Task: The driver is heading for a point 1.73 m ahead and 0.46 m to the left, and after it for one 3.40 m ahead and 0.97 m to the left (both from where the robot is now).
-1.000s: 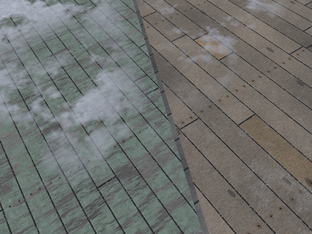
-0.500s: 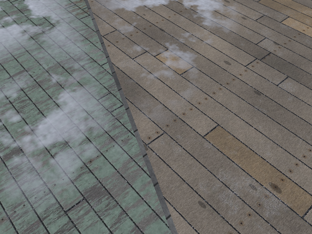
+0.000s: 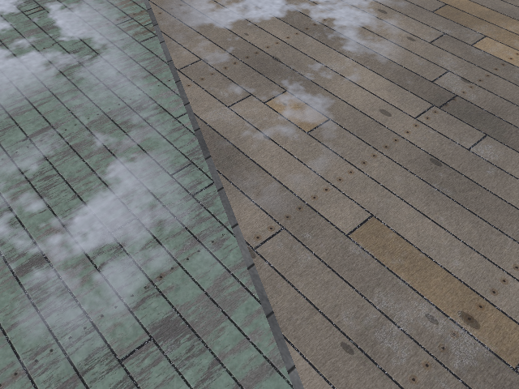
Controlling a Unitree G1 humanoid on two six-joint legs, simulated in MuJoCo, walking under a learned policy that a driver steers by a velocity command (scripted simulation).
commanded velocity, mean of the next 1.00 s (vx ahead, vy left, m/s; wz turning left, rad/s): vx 0.14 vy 0.00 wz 0.00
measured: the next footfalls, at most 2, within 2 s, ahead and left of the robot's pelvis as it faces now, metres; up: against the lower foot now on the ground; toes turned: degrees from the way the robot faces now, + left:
left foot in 1.02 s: +0.32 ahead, +0.07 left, +0.00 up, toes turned +4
right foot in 1.28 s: +0.25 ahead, -0.17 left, +0.00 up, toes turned -1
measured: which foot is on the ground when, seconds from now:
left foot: down 0.00-0.64, up 0.66-1.00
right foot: down 0.00-1.00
